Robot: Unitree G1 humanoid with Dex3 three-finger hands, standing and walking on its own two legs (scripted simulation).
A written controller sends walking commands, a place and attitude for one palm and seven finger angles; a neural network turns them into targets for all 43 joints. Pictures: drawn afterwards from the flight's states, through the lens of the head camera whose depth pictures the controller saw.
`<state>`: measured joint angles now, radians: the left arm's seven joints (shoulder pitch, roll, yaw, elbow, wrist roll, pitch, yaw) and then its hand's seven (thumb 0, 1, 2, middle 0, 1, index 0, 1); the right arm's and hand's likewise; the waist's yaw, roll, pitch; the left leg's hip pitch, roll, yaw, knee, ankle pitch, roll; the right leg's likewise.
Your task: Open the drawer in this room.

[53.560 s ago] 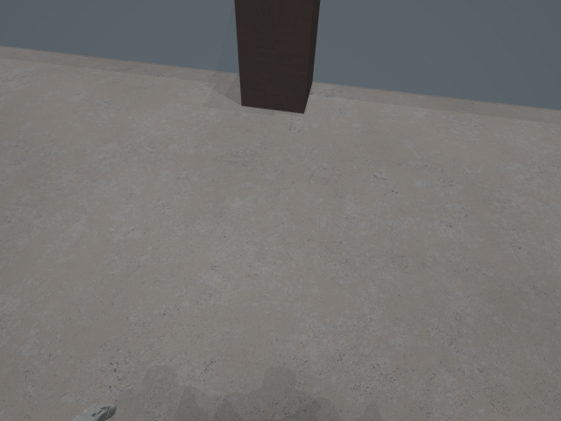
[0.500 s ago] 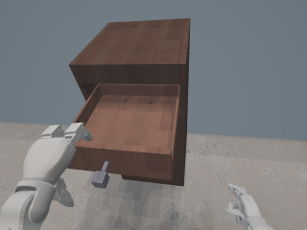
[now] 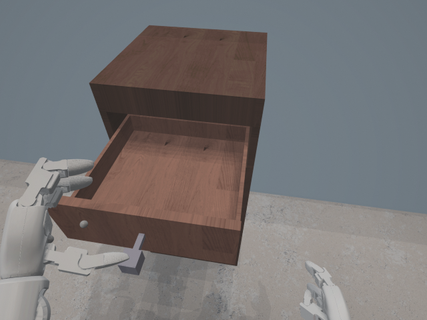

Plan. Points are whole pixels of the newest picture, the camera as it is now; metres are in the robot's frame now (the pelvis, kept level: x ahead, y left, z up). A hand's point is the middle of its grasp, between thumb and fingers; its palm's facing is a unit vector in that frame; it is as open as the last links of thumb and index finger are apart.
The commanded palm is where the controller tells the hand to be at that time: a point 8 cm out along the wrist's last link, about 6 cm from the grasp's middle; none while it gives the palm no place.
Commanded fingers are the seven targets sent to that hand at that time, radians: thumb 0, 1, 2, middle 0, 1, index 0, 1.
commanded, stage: draw the hand back to the body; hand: left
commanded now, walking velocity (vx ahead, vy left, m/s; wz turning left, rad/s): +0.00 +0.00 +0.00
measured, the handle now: (135, 252) +0.23 +0.19 +0.00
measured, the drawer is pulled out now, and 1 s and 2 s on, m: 0.30 0.30 0.30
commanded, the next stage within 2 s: step back with the hand held close in 0.72 s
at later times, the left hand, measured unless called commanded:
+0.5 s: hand (67, 219) +0.19 +0.24 +0.17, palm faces +0.41 -0.81 -0.42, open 8.8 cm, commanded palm +0.14 +0.28 +0.19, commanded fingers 0.00 0.90 0.90 -0.20 -0.30 -0.20 -0.30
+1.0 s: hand (69, 222) +0.19 +0.23 +0.17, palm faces +0.38 -0.80 -0.46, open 7.4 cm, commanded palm +0.12 +0.28 +0.19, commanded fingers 0.00 0.90 0.90 -0.20 -0.30 -0.20 -0.30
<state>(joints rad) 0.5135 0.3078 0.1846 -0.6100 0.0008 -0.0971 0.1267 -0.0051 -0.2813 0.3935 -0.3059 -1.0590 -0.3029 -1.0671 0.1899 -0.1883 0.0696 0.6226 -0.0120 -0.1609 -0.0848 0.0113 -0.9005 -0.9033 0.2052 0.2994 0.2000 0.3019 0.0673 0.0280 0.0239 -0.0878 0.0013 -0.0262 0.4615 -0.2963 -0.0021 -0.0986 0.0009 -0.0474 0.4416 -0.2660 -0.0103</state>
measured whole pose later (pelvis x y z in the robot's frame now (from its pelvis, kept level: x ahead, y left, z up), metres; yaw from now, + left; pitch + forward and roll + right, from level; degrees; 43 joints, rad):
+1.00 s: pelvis -0.01 -0.01 +0.00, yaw +2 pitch +1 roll -1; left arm 0.55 0.35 0.35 -0.54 -0.05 -0.17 0.11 0.02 0.89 0.90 -0.21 -0.30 -0.21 -0.31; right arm 0.16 -0.23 0.02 0.59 0.02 -0.07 -0.08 0.01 -0.90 -0.90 0.21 0.30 0.20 0.30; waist 0.00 0.06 0.02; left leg -0.22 0.00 -0.06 0.50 -0.29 -0.01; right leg -0.21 0.00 -0.08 0.46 -0.26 -0.02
